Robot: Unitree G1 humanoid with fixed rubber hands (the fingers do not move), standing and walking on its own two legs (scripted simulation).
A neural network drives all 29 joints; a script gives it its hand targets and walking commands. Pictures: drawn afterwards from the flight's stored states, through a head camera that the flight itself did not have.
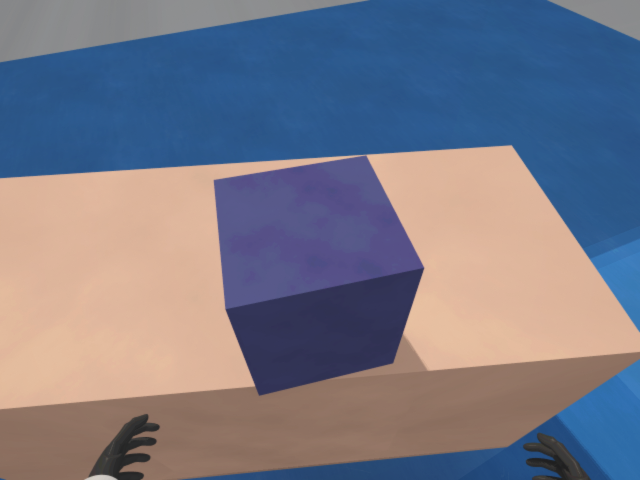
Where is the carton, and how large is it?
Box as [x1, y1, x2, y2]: [214, 155, 423, 395]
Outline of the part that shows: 365,155 214,180 225,309 259,395 391,363 393,361 423,270 423,266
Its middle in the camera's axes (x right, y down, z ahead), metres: -0.01 +0.05 +0.55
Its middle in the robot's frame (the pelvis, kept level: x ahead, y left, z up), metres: +0.38 +0.04 +0.02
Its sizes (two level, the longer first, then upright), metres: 0.210 0.200 0.250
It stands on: a pedestal, 0.64 m high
